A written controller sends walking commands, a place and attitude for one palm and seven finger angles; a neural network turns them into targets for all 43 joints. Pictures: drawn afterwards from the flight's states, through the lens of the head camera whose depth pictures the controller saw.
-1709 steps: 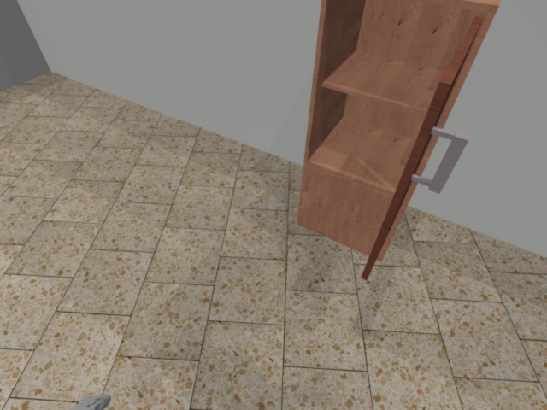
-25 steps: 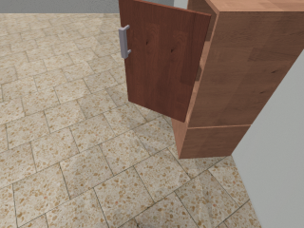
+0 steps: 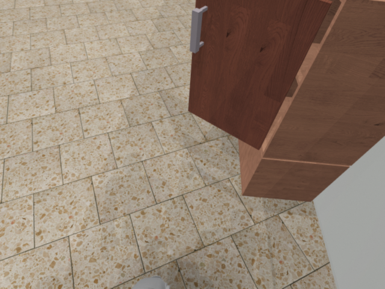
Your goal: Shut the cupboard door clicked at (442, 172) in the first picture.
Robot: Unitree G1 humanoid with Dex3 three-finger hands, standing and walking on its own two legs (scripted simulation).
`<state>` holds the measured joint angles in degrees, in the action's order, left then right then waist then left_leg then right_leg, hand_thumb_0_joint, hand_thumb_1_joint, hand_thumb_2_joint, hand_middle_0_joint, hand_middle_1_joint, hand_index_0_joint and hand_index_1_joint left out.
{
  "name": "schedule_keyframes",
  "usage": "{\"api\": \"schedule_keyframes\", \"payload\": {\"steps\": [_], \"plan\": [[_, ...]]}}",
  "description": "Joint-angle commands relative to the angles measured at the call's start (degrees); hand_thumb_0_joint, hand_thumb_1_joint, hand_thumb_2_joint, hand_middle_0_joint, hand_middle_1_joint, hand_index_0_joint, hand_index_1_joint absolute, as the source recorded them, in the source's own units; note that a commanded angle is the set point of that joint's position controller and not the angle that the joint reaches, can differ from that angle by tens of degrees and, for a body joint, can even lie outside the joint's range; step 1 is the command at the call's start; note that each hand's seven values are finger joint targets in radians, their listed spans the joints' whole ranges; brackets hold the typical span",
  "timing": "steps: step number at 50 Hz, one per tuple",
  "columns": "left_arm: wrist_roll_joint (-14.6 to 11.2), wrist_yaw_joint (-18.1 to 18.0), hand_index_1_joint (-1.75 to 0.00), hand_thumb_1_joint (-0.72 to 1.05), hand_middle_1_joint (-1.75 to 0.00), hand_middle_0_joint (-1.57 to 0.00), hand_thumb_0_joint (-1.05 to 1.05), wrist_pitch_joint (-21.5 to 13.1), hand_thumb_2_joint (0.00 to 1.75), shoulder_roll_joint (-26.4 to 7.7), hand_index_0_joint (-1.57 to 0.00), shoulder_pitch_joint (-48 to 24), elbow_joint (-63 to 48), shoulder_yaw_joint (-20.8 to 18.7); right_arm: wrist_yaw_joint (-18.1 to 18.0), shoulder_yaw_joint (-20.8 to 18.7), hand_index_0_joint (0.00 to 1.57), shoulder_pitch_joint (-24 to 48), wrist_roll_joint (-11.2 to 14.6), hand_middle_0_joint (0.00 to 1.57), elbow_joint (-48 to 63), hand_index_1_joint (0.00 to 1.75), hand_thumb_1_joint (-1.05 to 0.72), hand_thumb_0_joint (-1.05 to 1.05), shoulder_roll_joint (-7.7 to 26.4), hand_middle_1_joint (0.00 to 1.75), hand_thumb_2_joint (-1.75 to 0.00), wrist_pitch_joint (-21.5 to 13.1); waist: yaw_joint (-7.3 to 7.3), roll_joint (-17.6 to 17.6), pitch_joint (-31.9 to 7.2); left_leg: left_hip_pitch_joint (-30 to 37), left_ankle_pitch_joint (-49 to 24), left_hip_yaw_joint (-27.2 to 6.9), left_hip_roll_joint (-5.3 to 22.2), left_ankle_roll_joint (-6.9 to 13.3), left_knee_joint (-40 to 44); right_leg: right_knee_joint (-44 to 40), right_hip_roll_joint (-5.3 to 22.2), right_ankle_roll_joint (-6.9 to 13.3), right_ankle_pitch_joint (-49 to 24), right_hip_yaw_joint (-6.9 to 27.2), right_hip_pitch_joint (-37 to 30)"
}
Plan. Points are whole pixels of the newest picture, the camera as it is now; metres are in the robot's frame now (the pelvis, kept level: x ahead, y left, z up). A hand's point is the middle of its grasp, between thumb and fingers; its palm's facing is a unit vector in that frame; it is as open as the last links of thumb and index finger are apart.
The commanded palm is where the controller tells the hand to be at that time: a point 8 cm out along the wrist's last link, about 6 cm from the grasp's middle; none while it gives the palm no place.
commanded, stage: walk to a spot facing it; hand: left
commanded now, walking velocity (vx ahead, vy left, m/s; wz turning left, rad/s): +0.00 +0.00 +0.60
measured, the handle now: (199, 29) +0.87 +0.01 +0.09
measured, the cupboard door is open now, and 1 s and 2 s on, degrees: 58 58 58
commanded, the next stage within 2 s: none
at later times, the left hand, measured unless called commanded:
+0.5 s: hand out of the picture +0.01 +0.18 -0.13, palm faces +0.27 -0.90 -0.33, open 7.4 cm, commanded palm none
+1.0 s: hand out of the picture -0.06 +0.16 -0.14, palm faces +0.61 -0.74 -0.29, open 7.4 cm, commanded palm none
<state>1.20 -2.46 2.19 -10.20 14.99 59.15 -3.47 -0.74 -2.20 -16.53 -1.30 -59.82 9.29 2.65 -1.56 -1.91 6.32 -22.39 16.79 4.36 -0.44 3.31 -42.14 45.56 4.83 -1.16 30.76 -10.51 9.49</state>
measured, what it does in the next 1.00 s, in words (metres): steps on the spot, turning left: right foot, then left foot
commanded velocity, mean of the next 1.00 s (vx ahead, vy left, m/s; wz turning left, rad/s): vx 0.00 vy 0.00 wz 0.60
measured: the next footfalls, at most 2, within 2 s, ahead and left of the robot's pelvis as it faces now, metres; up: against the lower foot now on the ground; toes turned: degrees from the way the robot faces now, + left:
right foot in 0.44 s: +0.04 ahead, -0.18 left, +0.00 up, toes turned +16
left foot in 0.74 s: -0.03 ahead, +0.08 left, +0.00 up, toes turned +34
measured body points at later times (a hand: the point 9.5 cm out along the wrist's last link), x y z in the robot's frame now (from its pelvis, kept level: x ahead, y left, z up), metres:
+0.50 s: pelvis -0.02 -0.06 +0.02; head +0.04 -0.06 +0.47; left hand +0.00 +0.23 -0.10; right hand +0.14 -0.30 -0.13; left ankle +0.01 +0.07 -0.66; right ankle +0.00 -0.19 -0.71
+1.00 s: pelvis +0.00 -0.07 +0.02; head +0.04 -0.04 +0.46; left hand -0.09 +0.20 -0.12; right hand +0.24 -0.21 -0.12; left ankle -0.06 +0.06 -0.71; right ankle +0.09 -0.17 -0.68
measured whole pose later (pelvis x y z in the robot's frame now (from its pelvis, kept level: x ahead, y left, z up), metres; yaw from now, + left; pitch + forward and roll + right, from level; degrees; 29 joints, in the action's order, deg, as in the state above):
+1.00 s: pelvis +0.00 -0.07 +0.02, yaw +38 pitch +0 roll +0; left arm 1.1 -0.8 3.2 -14.0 10.4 48.7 -3.7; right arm -0.1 -2.6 -8.4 -1.8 -50.1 13.2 3.1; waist -0.1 0.6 6.2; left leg -18.2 15.0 -4.6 0.0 -1.3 -33.1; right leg 48.0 3.7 -3.5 24.8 -1.9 23.3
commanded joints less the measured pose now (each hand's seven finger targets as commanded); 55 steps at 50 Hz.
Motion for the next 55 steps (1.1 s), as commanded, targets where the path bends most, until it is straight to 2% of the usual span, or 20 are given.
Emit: {"api": "schedule_keyframes", "payload": {"steps": [1, 6, 14, 19, 20, 21, 23, 25, 28, 33, 36, 37, 38, 39, 43, 50, 51, 52, 53, 55], "plan": [[-0.4, -0.2, -0.30, 0.90, -0.30, -0.20, 0.00, 0.2, 0.90, -6.5, -0.20, -2.3, -7.7, -1.7, -1.0, -3.0, 0.20, -5.7, -0.4, 0.20, 3.8, 0.30, -0.90, 0.00, 13.4, 0.30, -0.90, -1.3, -1.66, 11.3, -6.4, 8.5, -14.2, -34.1, 19.5, 9.5, 26.2, 23.5, -0.2, 0.8, 3.6, 11.5, 17.6], [0.4, 1.1, -0.30, 0.90, -0.30, -0.20, 0.00, -0.4, 0.90, -7.2, -0.20, -3.4, -9.0, -2.1, -1.2, -2.9, 0.20, 0.7, -0.5, 0.20, 7.1, 0.30, -0.90, 0.00, 13.0, 0.30, -0.90, -1.9, 0.73, 4.9, -7.6, 7.1, -2.1, -26.8, 12.6, 5.4, 27.6, 18.3, -1.0, -1.2, -9.2, 12.6, 19.0], [0.4, 1.2, -0.30, 0.90, -0.30, -0.20, 0.00, 0.1, 0.90, -8.0, -0.20, -6.0, -12.4, -1.8, -0.2, -4.6, 0.20, 2.0, -0.7, 0.20, 9.3, 0.30, -0.90, 0.00, 15.3, 0.30, -0.90, -0.5, -0.49, 11.9, -8.7, 8.3, 0.7, -28.9, 10.0, 5.2, 27.2, 5.4, -4.3, -2.2, -6.6, 11.3, 16.6], [-0.1, 0.8, -0.30, 0.90, -0.30, -0.20, 0.00, 0.1, 0.90, -10.4, -0.20, 4.4, -10.8, -2.5, 0.2, -5.3, 0.20, 7.9, -0.3, 0.20, 12.7, 0.30, -0.90, 0.00, 14.8, 0.30, -0.90, 0.6, 4.10, 11.1, -9.4, -5.3, 6.2, -27.0, 4.2, 0.7, 24.1, -18.7, -6.7, -0.2, -11.1, 9.0, -4.8], [0.6, 0.6, -0.30, 0.90, -0.30, -0.20, 0.00, -0.5, 0.90, -13.5, -0.20, 6.0, -11.2, -3.2, 0.6, -5.2, 0.20, 7.6, 0.2, 0.20, 13.0, 0.30, -0.90, 0.00, 12.0, 0.30, -0.90, 0.9, 4.65, 1.8, -9.4, -11.3, 10.7, -20.6, -1.7, -3.2, 13.4, -29.7, 1.4, 2.8, -5.6, 17.2, -8.8], [1.7, 0.1, -0.30, 0.90, -0.30, -0.20, 0.00, -0.9, 0.90, -19.7, -0.20, 3.2, -13.1, -4.1, 0.7, -4.9, 0.20, 6.4, 0.7, 0.20, 13.7, 0.30, -0.90, 0.00, 8.5, 0.30, -0.90, 0.6, 4.39, -14.6, -7.8, -17.3, 12.7, -9.3, -9.1, -7.3, -9.9, -39.0, 19.7, 10.0, 4.5, 39.0, -3.8], [0.6, -0.3, -0.30, 0.90, -0.30, -0.20, 0.00, -0.6, 0.90, -15.0, -0.20, -12.3, -16.7, -1.9, 1.5, -5.0, 0.20, 3.8, -0.5, 0.20, 13.5, 0.30, -0.90, 0.00, 10.3, 0.30, -0.90, 1.1, -2.92, -4.5, -1.9, -12.5, 10.0, -10.2, -3.2, -5.5, -27.9, -34.7, 18.7, 10.4, -7.4, 26.5, 11.9], [0.3, -0.1, -0.30, 0.90, -0.30, -0.20, 0.00, -1.9, 0.90, -11.1, -0.20, -10.3, -16.1, -1.3, 2.1, -4.5, 0.20, 3.7, -0.4, 0.20, 12.3, 0.30, -0.90, 0.00, 9.9, 0.30, -0.90, 1.0, -2.56, -9.1, -3.1, -13.7, 5.7, -7.4, -0.3, -6.4, -30.1, -28.0, 11.5, 9.0, -25.3, 17.8, 5.4], [0.4, -0.3, -0.30, 0.90, -0.30, -0.20, 0.00, -2.3, 0.90, -12.3, -0.20, -4.0, -14.1, -1.8, 2.3, -3.4, 0.20, 7.5, 0.4, 0.20, 14.3, 0.30, -0.90, 0.00, 9.4, 0.30, -0.90, 0.5, 0.53, -9.9, -6.2, -11.9, 7.7, -3.8, 1.0, -7.0, -18.0, -21.0, 12.3, 9.0, -46.2, 11.5, -5.1], [0.7, 0.1, -0.30, 0.90, -0.30, -0.20, 0.00, -1.8, 0.90, -15.7, -0.20, 3.8, -11.6, -3.2, 2.5, -2.0, 0.20, 11.4, 0.6, 0.20, 15.1, 0.30, -0.90, 0.00, 7.5, 0.30, -0.90, -0.2, 4.25, -11.0, -7.6, -3.8, 7.2, 1.9, -0.6, -5.6, 1.9, -14.5, 13.7, 7.1, -55.5, 8.6, -9.6], [-0.1, 0.5, -0.30, 0.90, -0.30, -0.20, 0.00, -1.8, 0.90, -14.8, -0.20, 2.5, -12.1, -3.0, 2.4, -3.1, 0.20, 3.3, 0.3, 0.20, 12.8, 0.30, -0.90, 0.00, 11.6, 0.30, -0.90, -1.0, -0.44, -4.4, -12.0, 14.8, -13.3, -1.8, 1.7, -3.5, 15.9, -0.7, 11.5, 1.8, -46.7, 3.2, 0.5], [-0.6, 0.8, -0.30, 0.90, -0.30, -0.20, 0.00, -1.5, 0.90, -10.9, -0.20, 3.4, -14.1, -2.4, 1.9, -4.6, 0.20, -0.4, -0.2, 0.20, 12.2, 0.30, -0.90, 0.00, 17.9, 0.30, -0.90, -1.5, -2.10, 12.8, -16.0, 27.3, -36.6, -20.7, 16.4, 3.4, 15.8, 11.1, 4.3, -2.5, -16.2, 0.6, 16.9], [-0.4, 0.6, -0.30, 0.90, -0.30, -0.20, 0.00, -1.2, 0.90, -8.4, -0.20, -1.7, -16.5, -0.9, 1.1, -5.3, 0.20, -4.9, 0.3, 0.20, 10.6, 0.30, -0.90, 0.00, 20.5, 0.30, -0.90, -1.2, -4.69, 18.3, -16.4, 28.8, -56.6, -29.4, 24.4, 10.8, 16.9, 19.5, 1.0, -3.1, 9.1, 5.6, 24.3], [-0.1, 0.4, -0.30, 0.90, -0.30, -0.20, 0.00, -0.7, 0.90, -9.9, -0.20, -4.0, -17.4, -1.2, 0.8, -5.0, 0.20, -5.4, -0.1, 0.20, 9.8, 0.30, -0.90, 0.00, 19.6, 0.30, -0.90, -0.8, -4.70, 11.1, -14.7, 24.8, -45.1, -24.4, 24.0, 11.5, 16.8, 21.9, 2.4, -2.0, 6.9, 9.7, 23.1], [-0.3, 1.2, -0.30, 0.90, -0.30, -0.20, 0.00, 0.0, 0.90, -9.1, -0.20, -5.4, -15.3, -1.7, -0.3, -3.7, 0.20, 4.8, -0.5, 0.20, 12.5, 0.30, -0.90, 0.00, 15.5, 0.30, -0.90, -1.1, -1.02, 11.7, -8.5, 13.8, -27.8, -19.0, 14.4, 6.3, 18.8, 17.5, 1.3, -2.6, -3.1, 10.5, 21.2], [0.0, 1.7, -0.30, 0.90, -0.30, -0.20, 0.00, -0.7, 0.90, -8.6, -0.20, 5.1, -12.3, -2.1, 0.2, -4.2, 0.20, 12.3, -0.2, 0.20, 15.0, 0.30, -0.90, 0.00, 15.3, 0.30, -0.90, 0.0, 4.38, 9.8, -6.8, -3.4, -4.7, -18.5, 7.9, 2.3, 15.6, -11.9, -4.0, -2.4, -15.0, 5.7, -0.3], [0.4, 1.4, -0.30, 0.90, -0.30, -0.20, 0.00, -1.3, 0.90, -11.4, -0.20, 7.3, -12.2, -2.8, 0.5, -4.1, 0.20, 12.0, 0.3, 0.20, 15.6, 0.30, -0.90, 0.00, 13.2, 0.30, -0.90, 0.1, 5.52, 2.5, -6.9, -8.5, 1.8, -15.5, 3.2, -0.4, 8.7, -20.1, 0.3, -1.4, -14.1, 10.5, -5.3], [1.4, 0.9, -0.30, 0.90, -0.30, -0.20, 0.00, -2.2, 0.90, -16.5, -0.20, 6.8, -13.1, -3.6, 0.8, -3.8, 0.20, 10.2, 0.7, 0.20, 16.1, 0.30, -0.90, 0.00, 8.7, 0.30, -0.90, 0.1, 5.62, -14.3, -6.9, -14.7, 14.0, -7.4, -4.5, -4.7, -7.7, -30.9, 16.3, 3.8, -8.4, 29.8, -5.2], [0.9, 0.7, -0.30, 0.90, -0.30, -0.20, 0.00, -1.9, 0.90, -17.8, -0.20, 4.2, -14.2, -3.2, 1.2, -4.1, 0.20, 11.2, 0.2, 0.20, 16.5, 0.30, -0.90, 0.00, 10.4, 0.30, -0.90, 0.3, 5.22, -16.2, -5.1, -12.4, 18.4, -8.7, -3.1, -4.6, -23.0, -34.1, 22.8, 8.6, -7.2, 35.8, 4.3], [0.7, 0.5, -0.30, 0.90, -0.30, -0.20, 0.00, -1.8, 0.90, -13.9, -0.20, -3.4, -16.4, -2.5, 1.8, -4.3, 0.20, 9.1, -0.3, 0.20, 15.1, 0.30, -0.90, 0.00, 9.7, 0.30, -0.90, 1.1, 0.76, -10.9, -3.0, -11.6, 11.1, -10.2, -0.5, -4.3, -32.8, -33.9, 17.4, 8.2, -2.3, 28.2, 11.0]]}}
